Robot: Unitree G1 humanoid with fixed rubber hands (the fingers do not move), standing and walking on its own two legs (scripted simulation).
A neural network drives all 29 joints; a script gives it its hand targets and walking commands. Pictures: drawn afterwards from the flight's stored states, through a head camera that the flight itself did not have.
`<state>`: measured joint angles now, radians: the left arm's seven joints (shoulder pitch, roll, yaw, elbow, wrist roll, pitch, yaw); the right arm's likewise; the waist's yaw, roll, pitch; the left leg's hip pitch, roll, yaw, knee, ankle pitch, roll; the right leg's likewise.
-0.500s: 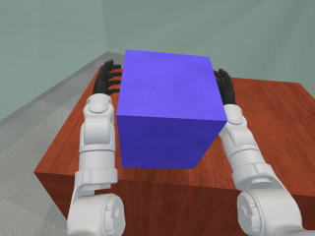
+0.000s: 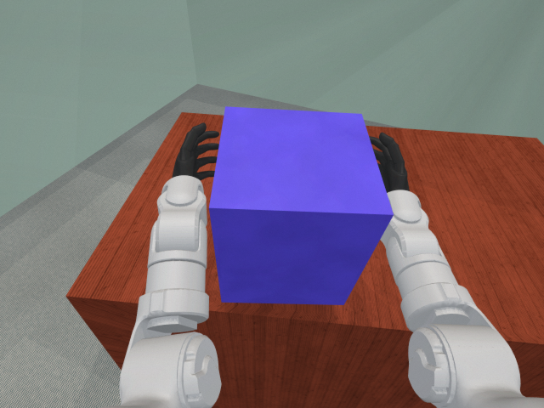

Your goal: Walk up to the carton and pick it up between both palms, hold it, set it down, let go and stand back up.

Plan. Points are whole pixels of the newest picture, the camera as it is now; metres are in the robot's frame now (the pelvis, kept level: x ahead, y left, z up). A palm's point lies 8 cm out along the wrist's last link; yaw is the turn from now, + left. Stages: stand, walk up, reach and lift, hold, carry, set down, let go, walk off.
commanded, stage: set down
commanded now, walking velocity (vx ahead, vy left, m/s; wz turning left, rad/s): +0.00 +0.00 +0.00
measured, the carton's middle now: (288, 212) +0.40 -0.01 +0.11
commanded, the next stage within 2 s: none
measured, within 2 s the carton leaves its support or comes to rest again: neither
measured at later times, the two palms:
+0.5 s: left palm (196, 186) +0.41 +0.13 +0.15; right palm (389, 192) +0.40 -0.17 +0.14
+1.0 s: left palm (202, 197) +0.40 +0.12 +0.14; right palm (395, 204) +0.39 -0.18 +0.13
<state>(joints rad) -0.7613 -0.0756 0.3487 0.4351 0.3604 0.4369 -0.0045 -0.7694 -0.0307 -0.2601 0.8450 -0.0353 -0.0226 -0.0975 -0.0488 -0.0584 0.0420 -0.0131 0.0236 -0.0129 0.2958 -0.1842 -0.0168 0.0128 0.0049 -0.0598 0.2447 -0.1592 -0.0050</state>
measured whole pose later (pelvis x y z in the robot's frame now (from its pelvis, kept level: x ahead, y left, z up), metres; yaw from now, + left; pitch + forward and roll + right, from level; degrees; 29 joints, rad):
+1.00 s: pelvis +0.00 +0.00 +0.00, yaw -2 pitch -2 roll +0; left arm -0.77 -0.11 0.41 0.64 0.37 0.27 0.03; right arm -0.76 -0.02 -0.41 0.90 -0.18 -0.07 -0.03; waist -0.01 -0.04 0.02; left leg -0.08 0.03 0.02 0.28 -0.17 -0.01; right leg -0.08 0.01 -0.03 0.26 -0.15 0.00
